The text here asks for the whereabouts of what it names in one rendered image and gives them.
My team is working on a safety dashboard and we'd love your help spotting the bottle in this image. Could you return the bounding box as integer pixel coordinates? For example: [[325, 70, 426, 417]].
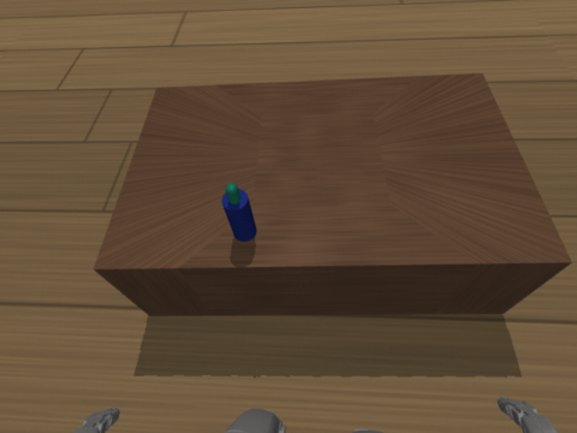
[[222, 183, 257, 242]]

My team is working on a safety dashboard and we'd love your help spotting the right robot hand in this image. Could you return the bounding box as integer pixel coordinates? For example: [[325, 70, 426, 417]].
[[498, 398, 558, 433]]

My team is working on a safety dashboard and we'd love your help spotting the left robot hand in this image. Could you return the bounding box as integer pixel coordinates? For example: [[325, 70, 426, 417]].
[[73, 408, 120, 433]]

